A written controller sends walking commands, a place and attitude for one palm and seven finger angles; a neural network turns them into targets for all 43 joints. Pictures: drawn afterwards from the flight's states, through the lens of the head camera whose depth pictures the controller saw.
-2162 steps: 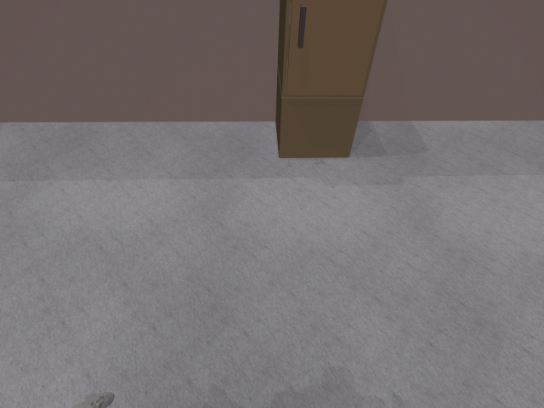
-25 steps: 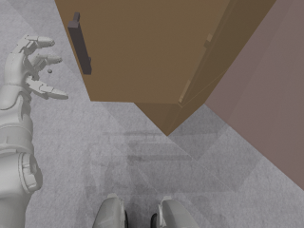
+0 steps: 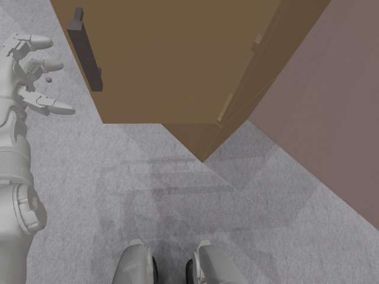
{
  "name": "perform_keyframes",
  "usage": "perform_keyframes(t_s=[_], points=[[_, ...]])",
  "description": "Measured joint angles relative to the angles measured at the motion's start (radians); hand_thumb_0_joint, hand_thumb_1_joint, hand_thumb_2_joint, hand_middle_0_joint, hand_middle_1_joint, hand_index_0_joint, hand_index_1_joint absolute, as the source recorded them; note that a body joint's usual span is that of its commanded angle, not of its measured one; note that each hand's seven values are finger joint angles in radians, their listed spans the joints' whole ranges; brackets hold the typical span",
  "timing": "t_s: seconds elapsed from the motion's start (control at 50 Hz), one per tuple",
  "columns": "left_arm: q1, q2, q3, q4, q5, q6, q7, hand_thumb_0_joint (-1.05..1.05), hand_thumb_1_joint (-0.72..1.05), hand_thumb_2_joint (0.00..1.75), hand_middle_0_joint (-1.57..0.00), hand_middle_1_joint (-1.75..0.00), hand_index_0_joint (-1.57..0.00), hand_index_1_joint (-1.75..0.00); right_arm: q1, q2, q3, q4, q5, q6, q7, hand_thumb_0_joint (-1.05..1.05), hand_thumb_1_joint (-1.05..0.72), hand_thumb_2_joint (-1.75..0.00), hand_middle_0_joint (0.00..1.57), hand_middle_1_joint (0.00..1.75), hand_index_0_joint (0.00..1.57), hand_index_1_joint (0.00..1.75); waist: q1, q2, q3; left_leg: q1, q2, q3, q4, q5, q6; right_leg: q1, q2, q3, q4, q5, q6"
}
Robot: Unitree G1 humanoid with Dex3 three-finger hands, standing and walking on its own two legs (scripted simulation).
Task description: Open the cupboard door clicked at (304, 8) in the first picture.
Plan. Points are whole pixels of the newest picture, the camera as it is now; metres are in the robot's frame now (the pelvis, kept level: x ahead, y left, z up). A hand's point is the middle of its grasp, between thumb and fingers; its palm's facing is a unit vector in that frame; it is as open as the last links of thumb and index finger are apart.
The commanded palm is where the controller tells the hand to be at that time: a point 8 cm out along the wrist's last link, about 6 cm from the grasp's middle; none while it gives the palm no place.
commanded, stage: move the hooked fingers beside the handle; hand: left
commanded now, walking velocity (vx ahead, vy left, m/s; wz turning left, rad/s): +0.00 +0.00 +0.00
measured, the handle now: (89, 53) +0.56 +0.17 +0.07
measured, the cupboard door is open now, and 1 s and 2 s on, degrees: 48 48 48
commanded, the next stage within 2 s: slide the fingers in behind the handle in 0.50 s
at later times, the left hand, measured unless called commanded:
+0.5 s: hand (52, 81) +0.49 +0.23 +0.07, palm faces +0.02 -1.00 -0.01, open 14.0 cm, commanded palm +0.48 +0.27 +0.07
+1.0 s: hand (70, 78) +0.51 +0.20 +0.06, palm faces +0.03 -1.00 -0.01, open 13.9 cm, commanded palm +0.49 +0.24 +0.07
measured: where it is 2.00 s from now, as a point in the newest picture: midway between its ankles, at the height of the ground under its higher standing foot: outside the picture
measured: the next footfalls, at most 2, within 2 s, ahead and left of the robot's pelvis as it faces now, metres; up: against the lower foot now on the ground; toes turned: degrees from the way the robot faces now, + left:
none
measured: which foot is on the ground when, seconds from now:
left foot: down 0.00-1.00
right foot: down 0.00-1.00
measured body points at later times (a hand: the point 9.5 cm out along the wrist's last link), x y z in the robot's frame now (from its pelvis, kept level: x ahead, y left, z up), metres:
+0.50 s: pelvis +0.00 +0.00 +0.00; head +0.13 +0.04 +0.43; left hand +0.49 +0.28 +0.07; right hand +0.02 -0.27 -0.10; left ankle +0.03 +0.08 -0.65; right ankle +0.00 -0.11 -0.65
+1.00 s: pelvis +0.00 -0.01 +0.00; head +0.14 +0.02 +0.42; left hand +0.51 +0.26 +0.06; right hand -0.01 -0.28 -0.11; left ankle +0.03 +0.08 -0.65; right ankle +0.00 -0.11 -0.65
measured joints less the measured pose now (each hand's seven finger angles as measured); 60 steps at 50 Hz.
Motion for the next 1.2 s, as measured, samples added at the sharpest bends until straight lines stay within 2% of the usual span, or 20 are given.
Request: perform_keyframes(t_s=[0.1,0.22,0.46,0.56,0.64,0.84,1.02,1.2], points=[[-0.007,-0.031,-0.031,0.003,-0.008,-0.013,0.019,-0.01,-0.50,0.30,-0.30,-1.20,-0.30,-1.20,-0.018,0.006,-0.003,0.012,0.000,0.001,0.001,0.01,-0.91,-0.90,0.21,0.30,0.21,0.30,0.010,-0.004,-0.007,0.023,-0.007,-0.010,-0.009,0.000,0.000,0.030,-0.004,-0.009,-0.015,-0.001,0.001],[-0.023,-0.039,-0.064,0.040,0.001,-0.012,0.031,-0.01,-0.50,0.30,-0.30,-1.20,-0.30,-1.20,-0.045,0.003,-0.004,-0.004,-0.002,0.000,0.000,0.01,-0.91,-0.90,0.21,0.30,0.21,0.30,0.006,-0.005,-0.012,0.033,-0.012,-0.014,-0.014,0.002,0.000,0.042,-0.009,-0.013,-0.020,-0.002,0.001],[-0.007,-0.054,-0.051,0.020,0.000,-0.051,0.044,-0.01,-0.50,0.30,-0.30,-1.20,-0.30,-1.20,-0.060,0.003,-0.003,-0.004,-0.001,0.005,0.001,0.01,-0.91,-0.90,0.21,0.30,0.21,0.30,0.014,-0.006,-0.004,0.024,-0.011,-0.011,0.000,0.002,-0.002,0.028,-0.009,-0.010,0.004,-0.006,-0.002],[-0.037,-0.036,-0.064,0.060,0.005,-0.027,0.041,-0.01,-0.50,0.30,-0.30,-1.20,-0.30,-1.20,-0.056,0.003,0.005,0.003,0.001,0.004,-0.004,0.01,-0.91,-0.90,0.21,0.30,0.21,0.30,0.007,-0.001,-0.001,0.015,-0.012,-0.018,0.004,0.006,-0.006,0.022,-0.009,-0.018,0.007,-0.005,-0.006],[-0.047,-0.023,-0.054,0.064,0.002,-0.030,0.043,-0.01,-0.50,0.30,-0.30,-1.20,-0.30,-1.20,-0.050,0.002,0.006,0.003,0.000,-0.003,-0.008,0.01,-0.91,-0.90,0.21,0.30,0.21,0.30,-0.001,-0.002,0.000,0.004,-0.009,-0.018,0.008,0.007,-0.008,0.008,-0.006,-0.018,0.014,-0.004,-0.009],[-0.068,-0.026,-0.056,0.068,0.010,-0.016,0.051,-0.01,-0.50,0.30,-0.30,-1.20,-0.30,-1.20,-0.034,-0.003,0.003,0.006,-0.001,-0.008,-0.005,0.01,-0.91,-0.90,0.21,0.30,0.21,0.30,-0.013,0.001,0.000,-0.021,-0.004,-0.020,0.021,0.004,-0.013,-0.018,-0.001,-0.019,0.029,-0.008,-0.014],[-0.048,-0.056,-0.052,0.039,0.016,-0.028,0.091,-0.01,-0.50,0.30,-0.30,-1.20,-0.30,-1.21,-0.028,0.005,-0.001,0.010,-0.007,-0.012,0.006,0.01,-0.91,-0.90,0.21,0.30,0.21,0.30,-0.009,0.001,-0.004,-0.018,-0.002,-0.016,0.018,-0.001,-0.015,-0.018,0.000,-0.014,0.028,-0.013,-0.016],[-0.041,-0.106,-0.108,0.024,0.009,-0.029,0.112,-0.01,-0.50,0.30,-0.30,-1.20,-0.30,-1.21,-0.034,0.014,-0.010,0.015,-0.009,-0.008,0.017,0.01,-0.91,-0.90,0.21,0.30,0.21,0.30,0.002,0.007,-0.013,0.008,-0.009,-0.021,0.005,-0.004,-0.017,0.012,-0.004,-0.018,0.013,-0.018,-0.016]])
